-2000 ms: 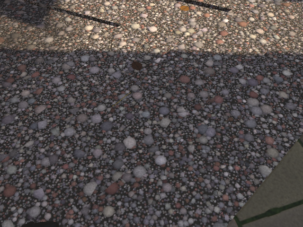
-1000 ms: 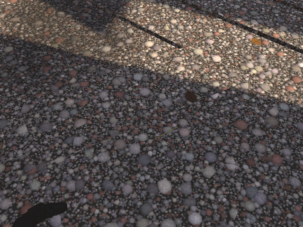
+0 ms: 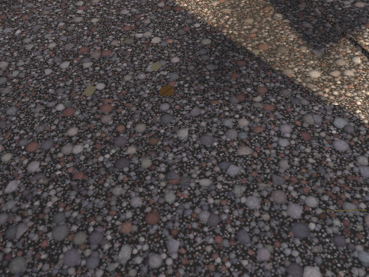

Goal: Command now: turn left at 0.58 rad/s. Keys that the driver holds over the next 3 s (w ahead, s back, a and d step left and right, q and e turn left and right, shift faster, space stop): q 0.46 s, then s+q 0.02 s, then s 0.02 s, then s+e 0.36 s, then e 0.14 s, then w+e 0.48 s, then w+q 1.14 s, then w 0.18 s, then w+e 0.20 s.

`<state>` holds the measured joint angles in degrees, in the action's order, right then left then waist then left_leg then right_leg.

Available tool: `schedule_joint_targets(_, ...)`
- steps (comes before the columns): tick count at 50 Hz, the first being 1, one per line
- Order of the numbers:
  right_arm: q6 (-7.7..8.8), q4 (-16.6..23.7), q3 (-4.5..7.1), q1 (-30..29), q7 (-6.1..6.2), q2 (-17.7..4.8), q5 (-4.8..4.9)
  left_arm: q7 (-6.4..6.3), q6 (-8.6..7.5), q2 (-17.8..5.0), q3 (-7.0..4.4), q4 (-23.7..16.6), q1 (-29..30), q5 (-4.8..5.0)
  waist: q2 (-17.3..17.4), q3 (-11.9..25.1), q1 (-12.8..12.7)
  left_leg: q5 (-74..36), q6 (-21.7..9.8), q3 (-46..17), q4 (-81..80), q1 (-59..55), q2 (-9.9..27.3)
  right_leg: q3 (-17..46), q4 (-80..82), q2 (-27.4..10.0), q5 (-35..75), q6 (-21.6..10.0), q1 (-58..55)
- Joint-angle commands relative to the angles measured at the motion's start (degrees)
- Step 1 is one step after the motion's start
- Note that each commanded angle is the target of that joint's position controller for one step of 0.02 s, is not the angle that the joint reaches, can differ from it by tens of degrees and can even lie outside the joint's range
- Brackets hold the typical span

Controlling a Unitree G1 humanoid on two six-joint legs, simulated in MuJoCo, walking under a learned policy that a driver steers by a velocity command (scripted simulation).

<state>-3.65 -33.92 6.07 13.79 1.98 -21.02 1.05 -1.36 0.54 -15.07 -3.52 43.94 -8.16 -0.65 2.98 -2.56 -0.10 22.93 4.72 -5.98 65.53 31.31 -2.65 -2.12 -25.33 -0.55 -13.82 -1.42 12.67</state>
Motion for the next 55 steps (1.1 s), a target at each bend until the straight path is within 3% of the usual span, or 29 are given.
schedule_joint_targets(1, 0.75, 6.0, 0.27, -4.0, -0.31, -2.5, 0.19, -0.97, 0.0, -9.3, -2.2, -3.5, 0.7, -0.08, -11.5, 3.4, -2.2, -2.0, 1.7, 2.1, -4.1, 6.8, 3.3, 9.2, 8.5, -14.1, 16.9, -11.8, -10.1)
schedule_joint_targets(5, 0.96, 7.3, -0.82, -5.6, -1.39, -1.2, -0.26, -0.34, 0.59, -12.6, -3.28, -3.5, 0.5, 0.35, -12.1, 4.7, -3.0, -1.1, 0.8, 5.6, -15.2, -0.8, 5.5, 5.8, 8.1, -16.2, 20.0, -12.0, -9.2)
schedule_joint_targets(9, 0.52, 7.3, -0.37, -4.3, -2.1, -2.2, 0.15, 0.55, 0.42, -14.0, -3.78, -3.2, 0.6, 1.55, -12.6, 4.9, -2.1, -2.3, -1.7, 8.4, -25.2, -7.6, 4.6, 3.9, 5.4, -17.6, 21.4, -10.4, -8.1)
schedule_joint_targets(11, 0.29, 6.3, 0.13, -1.1, -2.38, -2.1, 0.08, 0.7, 0.33, -13.7, -3.69, -3.0, 1.6, 2.68, -11.4, 5.6, 0.5, -9.5, -4.5, 10.1, -36.4, -14.8, 3.0, 1.4, 0.1, -16.9, 19.6, -7.2, -6.4)
schedule_joint_targets(12, 0.29, 5.4, 1.01, 1.3, -1.95, -3.8, -0.04, 0.93, 0.12, -11.6, -3.14, -1.9, -1.1, 2.6, -8.0, 6.8, 1.3, -15.6, -6.5, 8.7, -41.4, -22.3, 2.1, -1.5, -5.9, -14.7, 15.3, -3.8, -2.3)
schedule_joint_targets(13, 0.46, 5.6, 2.7, 4.1, -1.14, -9.3, 0.21, 1.17, -0.09, -8.3, -2.16, -2.4, -2.6, 0.51, 4.5, 8.6, 1.4, -33.2, -10.3, -5.2, -43.8, -33.5, 11.4, -6.8, -20.9, -9.4, 0.0, 1.6, 9.8)
schedule_joint_targets(14, 1.31, 7.3, 3.08, 3.7, -1.19, -14.1, -1.41, 0.77, -0.39, -5.8, -0.94, -6.6, 1.9, -1.31, 16.2, 9.1, 1.7, -43.1, -23.0, -26.4, -44.1, -35.3, 25.4, -4.1, -34.6, -0.5, -25.3, 5.4, 26.0)
schedule_joint_targets(15, 2.66, 6.9, 2.17, 5.0, -1.96, -10.4, -2.37, 0.37, -0.41, -9.8, -2.14, -6.9, 5.6, -0.19, 8.3, 11.7, 5.4, -40.8, -26.8, -25.2, -45.6, -33.1, 25.6, 4.2, -43.8, -0.6, -25.8, 5.5, 26.8)
schedule_joint_targets(16, 3.55, 5.9, 1.36, 2.6, -2.03, -8.8, -2.23, 0.25, -0.22, -10.5, -2.52, -6.9, 5.2, 0.89, 7.0, 8.9, 3.2, -38.0, -23.8, -19.2, -45.5, -30.3, 22.3, 5.6, -45.8, -1.6, -21.0, 4.8, 27.1)
schedule_joint_targets(17, 3.78, 5.7, 1.21, -0.7, -1.75, -7.7, -1.26, -0.12, -0.05, -10.7, -2.84, -5.5, 3.3, 0.78, 4.3, 7.3, 1.3, -33.4, -20.1, -14.6, -45.3, -28.0, 18.2, 6.1, -43.8, -2.6, -15.6, 4.6, 26.4)
schedule_joint_targets(18, 3.57, 5.9, 0.73, -3.4, -1.43, -6.6, -0.43, -0.47, 0.13, -11.3, -3.1, -4.9, 2.5, 0.29, 4.1, 6.3, 0.2, -32.8, -18.0, -12.6, -45.1, -26.0, 16.2, 6.3, -41.5, -2.8, -11.7, 4.9, 25.5)
schedule_joint_targets(20, 3.19, 6.3, 0.13, -4.9, -0.91, -6.1, -0.86, -0.18, 0.19, -10.5, -3.05, -4.2, 0.8, 0.04, 4.6, 7.4, -1.1, -36.0, -17.6, -10.5, -45.1, -22.7, 14.0, 5.3, -41.9, -0.9, -6.9, 5.9, 20.9)
schedule_joint_targets(23, 3.03, 5.7, 0.23, -3.9, -0.42, -6.3, -0.9, -0.11, 0.18, -8.4, -2.32, -4.6, 2.0, 0.42, 4.4, 7.7, -0.3, -32.6, -17.8, -11.5, -44.8, -23.9, 13.0, 5.7, -33.6, 0.1, -4.7, 6.8, 20.4)
schedule_joint_targets(25, 2.71, 5.3, 0.41, -3.9, -0.12, -6.9, -1.01, -0.12, 0.22, -7.7, -1.99, -5.0, 3.0, 0.35, 5.1, 7.4, 0.2, -36.2, -17.9, -12.8, -43.1, -24.6, 13.5, 6.5, -29.3, 0.5, -5.4, 7.2, 19.8)
schedule_joint_targets(29, 2.1, 3.8, -0.55, -4.4, -0.33, -5.0, -1.85, 0.37, 0.81, -7.3, -1.54, -3.6, 0.5, 1.01, 5.0, 9.1, 1.0, -46.9, -18.2, -11.6, -39.9, -22.6, 14.9, 5.3, -26.2, -0.6, -7.3, 7.2, 13.1)
schedule_joint_targets(32, 1.84, 1.8, -1.26, -4.5, -0.73, -3.6, -2.08, 0.66, 1.15, -7.2, -1.33, -3.5, 0.0, 1.49, 5.4, 8.3, 1.6, -48.2, -18.4, -11.8, -38.9, -22.1, 15.5, 4.3, -23.0, -0.9, -9.5, 6.1, 10.1)
schedule_joint_targets(35, 1.34, -0.1, -0.93, -5.2, -0.09, -4.5, -1.47, 1.52, 0.83, -7.8, -1.48, -4.0, -0.8, 2.04, 5.6, 7.3, 1.1, -48.2, -18.6, -12.2, -37.0, -23.6, 15.9, 3.2, -17.0, -0.2, -8.8, 4.8, 8.9)
schedule_joint_targets(37, 0.98, -1.0, -0.68, -6.0, 0.66, -4.7, -0.47, 2.18, 0.28, -7.5, -1.4, -3.6, -3.0, 2.03, 4.6, 6.9, -0.7, -45.0, -16.2, -10.4, -35.1, -23.1, 14.3, 2.1, -4.7, 0.6, 2.4, 2.9, 4.6)
schedule_joint_targets(38, 1.25, -1.6, -0.56, -4.0, 0.95, -4.1, -0.1, 2.2, 0.05, -9.5, -1.73, -4.5, -1.7, 1.48, 0.8, 6.3, 0.4, -35.9, -12.7, -8.0, -32.4, -21.7, 11.0, 6.0, 0.8, -1.3, 16.4, 0.9, 2.5)
schedule_joint_targets(39, 1.69, -1.3, -0.71, -1.9, 1.12, -2.6, -1.72, 1.83, 0.1, -15.5, -3.06, -5.8, -0.8, 0.76, -11.5, 6.9, 3.4, -18.8, -7.9, -0.4, -23.1, -14.5, 3.2, 18.5, 0.3, -11.1, 39.0, -4.2, -2.2)
schedule_joint_targets(40, 1.96, -0.5, -0.49, -7.0, 1.47, -3.3, -2.81, 1.84, 0.28, -16.9, -3.31, -5.7, -3.8, -0.35, -19.2, 5.8, -1.6, 11.8, -3.4, 4.3, -11.9, -4.6, -3.8, 30.0, 3.9, -21.7, 52.5, -15.6, -3.3)
schedule_joint_targets(41, 1.73, -0.7, 0.24, -8.3, 1.66, -4.4, -2.41, 1.7, -0.03, -15.6, -2.62, -5.6, -5.9, -1.96, -14.7, 7.7, -3.5, 19.3, -1.7, 0.6, 2.0, -2.5, -3.0, 32.2, 5.2, -23.3, 50.9, -19.1, -3.5)
schedule_joint_targets(42, 1.04, -1.7, 0.47, -7.9, 1.71, -3.4, -1.45, 1.23, -0.14, -14.5, -2.46, -5.4, -3.6, -1.67, -11.3, 7.1, -2.2, 16.2, -1.2, -1.0, 8.2, -1.2, -2.5, 27.5, 4.2, -19.4, 45.9, -16.4, -3.6)
schedule_joint_targets(43, 0.18, -2.8, 0.41, -6.9, 2.02, -2.0, -1.01, 0.8, 0.09, -13.4, -2.37, -5.7, -0.7, -0.41, -9.8, 5.7, -0.8, 12.4, -0.2, -1.3, 9.8, 0.2, -2.1, 23.1, 3.0, -15.2, 42.7, -12.8, -3.9)
schedule_joint_targets(45, -0.21, -3.2, 0.4, -6.3, 2.32, -1.1, -0.99, -0.01, 0.84, -11.7, -1.84, -5.9, 0.9, 1.55, -8.8, 6.9, 0.1, 6.5, 1.4, -0.5, 9.4, -0.2, -2.2, 21.0, 2.8, -11.8, 37.2, -10.4, -5.4)
schedule_joint_targets(48, 0.54, -2.5, -0.11, -8.0, 2.28, 0.4, -0.2, -1.14, 1.5, -10.3, -1.59, -6.1, -1.0, 1.56, -11.3, 8.3, -1.3, 1.6, 1.9, 0.6, 1.8, -0.3, -2.5, 22.2, 4.2, -10.1, 25.9, -9.7, -9.7)
schedule_joint_targets(50, 1.23, -2.1, -0.33, -8.9, 1.93, 0.6, -0.28, -1.84, 1.56, -10.7, -1.83, -6.4, -2.3, 1.23, -13.3, 9.1, -2.5, 1.8, 1.8, 0.1, -3.7, -1.4, -1.9, 25.7, 4.8, -10.9, 21.3, -9.8, -12.0)
schedule_joint_targets(52, 2.17, -2.5, -0.21, -6.8, 1.09, -0.1, -0.04, -1.91, 1.59, -11.3, -2.2, -7.0, -1.9, 1.15, -14.1, 10.1, -1.8, 2.5, 0.9, 0.9, -11.2, -6.1, -1.0, 27.4, 7.0, -9.8, 5.1, -9.5, -9.5)
schedule_joint_targets(55, 3.67, -3.2, -0.1, -3.6, -0.4, -0.3, 0.22, -1.48, 1.89, -12.4, -2.73, -7.5, -2.0, 1.38, -17.9, 6.5, -0.4, 6.8, -1.5, 4.2, -24.3, -15.6, -2.9, 30.6, 11.1, -7.2, -16.7, -8.8, 0.2)
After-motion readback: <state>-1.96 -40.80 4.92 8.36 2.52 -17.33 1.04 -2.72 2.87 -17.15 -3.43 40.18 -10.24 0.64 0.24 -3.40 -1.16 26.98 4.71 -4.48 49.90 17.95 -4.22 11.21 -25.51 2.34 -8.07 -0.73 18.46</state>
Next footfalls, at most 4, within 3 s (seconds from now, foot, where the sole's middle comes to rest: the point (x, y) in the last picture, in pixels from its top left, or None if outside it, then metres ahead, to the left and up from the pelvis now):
0.26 left None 0.04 0.16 -0.78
0.76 right None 0.08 -0.08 -0.78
1.14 left None -0.08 0.15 -0.74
1.62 right None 0.17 -0.19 -0.78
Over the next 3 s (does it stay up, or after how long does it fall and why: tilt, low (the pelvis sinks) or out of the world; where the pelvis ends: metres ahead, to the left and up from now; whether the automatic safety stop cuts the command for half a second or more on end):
stays up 0.83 -0.03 -0.04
